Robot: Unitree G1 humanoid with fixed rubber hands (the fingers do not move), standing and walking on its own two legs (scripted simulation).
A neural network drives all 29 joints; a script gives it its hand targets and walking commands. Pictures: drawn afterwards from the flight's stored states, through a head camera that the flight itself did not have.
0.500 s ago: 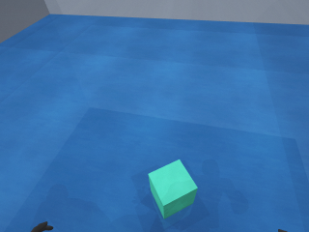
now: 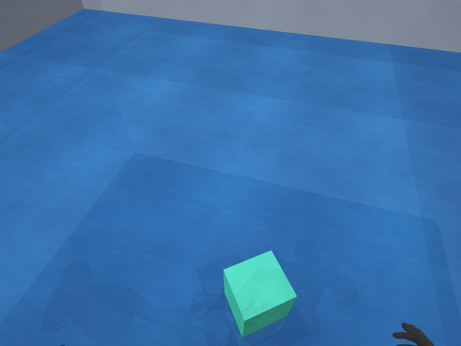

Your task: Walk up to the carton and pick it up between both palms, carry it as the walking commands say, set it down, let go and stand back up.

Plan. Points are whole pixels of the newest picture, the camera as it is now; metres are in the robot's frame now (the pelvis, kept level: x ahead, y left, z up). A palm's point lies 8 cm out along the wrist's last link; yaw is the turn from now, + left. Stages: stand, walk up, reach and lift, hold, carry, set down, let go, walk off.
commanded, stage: walk up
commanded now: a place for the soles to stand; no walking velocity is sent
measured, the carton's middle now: (256, 294) +0.45 -0.08 -0.66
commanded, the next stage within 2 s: none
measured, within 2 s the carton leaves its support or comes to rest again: neither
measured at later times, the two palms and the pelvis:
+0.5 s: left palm out of the picture +0.10 +0.32 -0.08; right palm out of the picture +0.06 -0.37 -0.09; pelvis +0.00 -0.03 +0.00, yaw +6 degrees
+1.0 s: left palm out of the picture +0.07 +0.14 -0.10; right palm out of the picture +0.27 -0.48 -0.07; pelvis +0.04 -0.21 -0.03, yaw +22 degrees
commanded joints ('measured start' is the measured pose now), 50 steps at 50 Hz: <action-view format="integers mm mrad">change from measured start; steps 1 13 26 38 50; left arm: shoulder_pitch -18 -41 -119 16 -2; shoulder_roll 203 188 110 180 191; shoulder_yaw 54 75 131 139 121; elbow -5 49 -352 -471 -482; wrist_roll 0 11 114 57 57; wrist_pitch -18 -16 92 81 109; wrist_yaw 11 18 -70 -50 -48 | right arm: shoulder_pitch -37 -27 376 342 319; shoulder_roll -188 -158 -313 -241 -343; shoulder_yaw -50 -47 -143 -81 -90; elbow -8 44 -224 -373 -418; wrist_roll -1 -1 -79 -15 -40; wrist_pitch -13 -24 -52 -31 -52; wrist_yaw -15 -15 -155 -156 -149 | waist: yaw -13 -13 -73 31 -40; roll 16 -14 81 -179 72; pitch -135 -78 -2 -33 -36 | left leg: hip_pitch -7 -80 -52 -446 -157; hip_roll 146 140 316 37 433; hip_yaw -66 -74 -422 -78 -375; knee -73 -146 13 803 58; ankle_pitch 284 167 286 -353 275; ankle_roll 36 32 226 -16 291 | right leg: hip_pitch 123 143 -375 -30 -314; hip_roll -94 -72 -14 -210 4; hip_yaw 97 90 226 301 273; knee -52 -87 534 52 845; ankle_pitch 185 48 -263 201 -376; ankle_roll -46 -41 -18 -328 -59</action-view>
